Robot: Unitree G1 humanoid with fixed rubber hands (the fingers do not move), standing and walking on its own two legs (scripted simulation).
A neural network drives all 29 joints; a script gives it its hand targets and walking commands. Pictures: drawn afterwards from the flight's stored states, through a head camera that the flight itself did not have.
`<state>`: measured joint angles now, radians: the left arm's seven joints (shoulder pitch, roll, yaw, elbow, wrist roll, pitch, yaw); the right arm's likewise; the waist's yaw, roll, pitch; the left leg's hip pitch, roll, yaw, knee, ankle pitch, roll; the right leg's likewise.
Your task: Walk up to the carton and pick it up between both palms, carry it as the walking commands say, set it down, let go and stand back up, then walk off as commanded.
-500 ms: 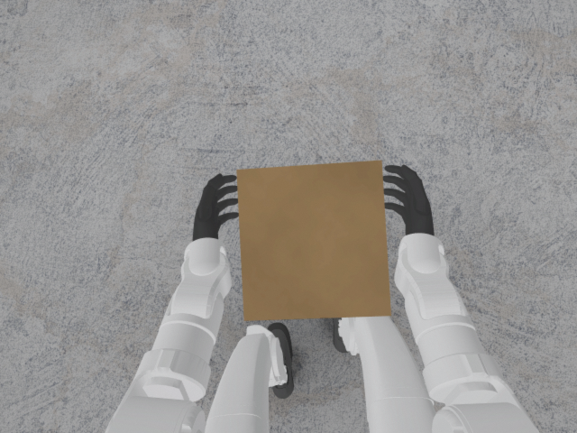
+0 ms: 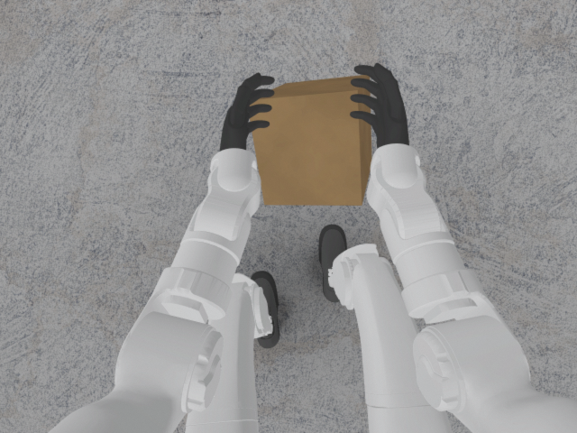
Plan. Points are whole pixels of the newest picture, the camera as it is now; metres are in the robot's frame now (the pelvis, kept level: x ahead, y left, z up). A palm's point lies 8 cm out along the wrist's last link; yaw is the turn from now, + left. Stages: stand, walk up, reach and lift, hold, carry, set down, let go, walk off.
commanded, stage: set down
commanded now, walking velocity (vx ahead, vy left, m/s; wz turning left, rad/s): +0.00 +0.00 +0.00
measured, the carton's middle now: (319, 136) +0.50 -0.09 -0.46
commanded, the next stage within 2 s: none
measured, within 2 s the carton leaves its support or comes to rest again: neither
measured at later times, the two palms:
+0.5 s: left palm (225, 133) +0.49 +0.07 -0.23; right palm (361, 121) +0.47 -0.14 -0.23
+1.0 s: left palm (233, 113) +0.53 +0.06 -0.28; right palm (353, 111) +0.51 -0.14 -0.30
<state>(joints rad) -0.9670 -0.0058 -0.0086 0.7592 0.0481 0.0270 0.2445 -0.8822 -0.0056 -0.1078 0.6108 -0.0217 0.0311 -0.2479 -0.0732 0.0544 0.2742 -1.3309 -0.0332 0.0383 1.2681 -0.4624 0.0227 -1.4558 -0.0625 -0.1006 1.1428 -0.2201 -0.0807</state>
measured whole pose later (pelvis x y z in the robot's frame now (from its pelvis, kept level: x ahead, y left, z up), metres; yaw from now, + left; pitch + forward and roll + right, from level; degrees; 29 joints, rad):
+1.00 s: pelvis -0.02 +0.00 -0.14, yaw +2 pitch +30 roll +3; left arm -1.46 0.05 0.23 0.82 0.07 0.19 0.25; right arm -1.38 -0.09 -0.29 0.78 -0.07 0.19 -0.28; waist -0.07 0.03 0.49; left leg -1.74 -0.11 0.02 1.84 -0.63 -0.01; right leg -1.89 0.02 -0.02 1.71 -0.35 -0.07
